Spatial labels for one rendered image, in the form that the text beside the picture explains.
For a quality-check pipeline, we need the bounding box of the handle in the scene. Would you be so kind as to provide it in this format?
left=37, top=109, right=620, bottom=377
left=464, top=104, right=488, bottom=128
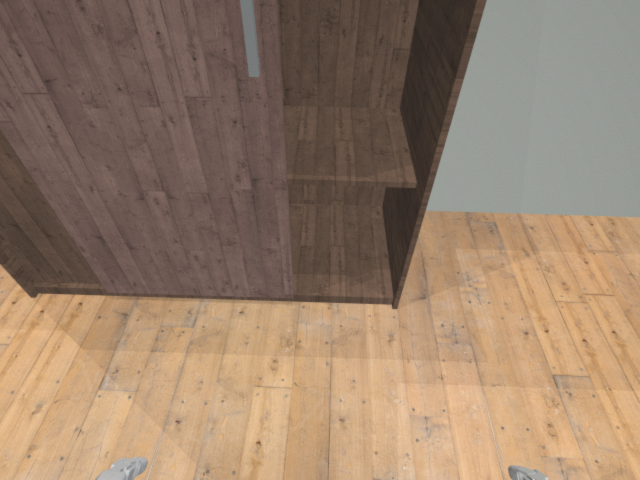
left=240, top=0, right=260, bottom=77

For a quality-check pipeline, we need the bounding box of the wardrobe door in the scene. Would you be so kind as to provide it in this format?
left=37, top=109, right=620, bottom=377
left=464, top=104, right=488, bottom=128
left=0, top=129, right=101, bottom=283
left=0, top=0, right=294, bottom=298

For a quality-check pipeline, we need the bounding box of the robot left hand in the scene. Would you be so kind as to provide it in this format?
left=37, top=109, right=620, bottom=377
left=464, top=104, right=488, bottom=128
left=95, top=457, right=148, bottom=480

